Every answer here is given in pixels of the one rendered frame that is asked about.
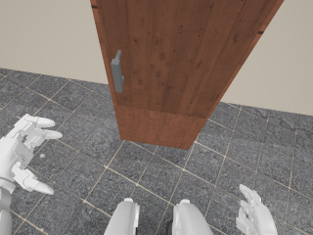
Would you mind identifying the robot left hand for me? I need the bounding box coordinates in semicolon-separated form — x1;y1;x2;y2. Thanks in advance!
0;114;63;195

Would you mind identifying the left robot thigh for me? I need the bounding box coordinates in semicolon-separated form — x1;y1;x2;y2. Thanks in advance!
104;201;140;235

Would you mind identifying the robot left forearm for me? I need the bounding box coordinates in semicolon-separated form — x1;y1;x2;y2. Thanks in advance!
0;176;16;235

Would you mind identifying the cupboard door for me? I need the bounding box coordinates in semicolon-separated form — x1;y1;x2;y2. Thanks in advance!
96;0;278;119

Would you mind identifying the robot right hand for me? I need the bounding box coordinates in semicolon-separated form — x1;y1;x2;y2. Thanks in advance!
236;184;278;235

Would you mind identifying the handle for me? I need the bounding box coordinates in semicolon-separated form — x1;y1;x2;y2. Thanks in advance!
111;50;124;93

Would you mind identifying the right robot shin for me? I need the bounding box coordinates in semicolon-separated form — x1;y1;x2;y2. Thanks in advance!
172;199;190;235

